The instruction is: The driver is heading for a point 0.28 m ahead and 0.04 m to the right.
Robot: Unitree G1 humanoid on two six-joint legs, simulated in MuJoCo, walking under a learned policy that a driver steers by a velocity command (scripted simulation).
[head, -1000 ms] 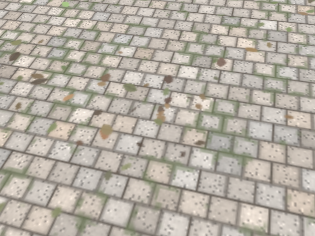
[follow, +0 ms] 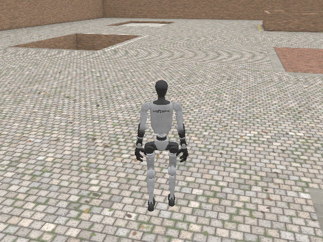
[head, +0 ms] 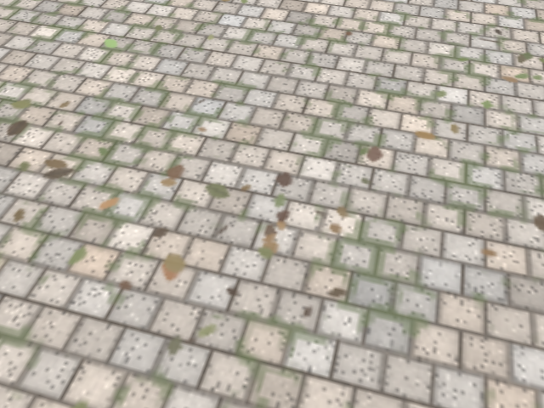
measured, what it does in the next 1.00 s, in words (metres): walks ahead: left foot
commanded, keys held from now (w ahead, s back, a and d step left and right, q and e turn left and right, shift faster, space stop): no key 0.18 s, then w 0.22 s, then no key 0.60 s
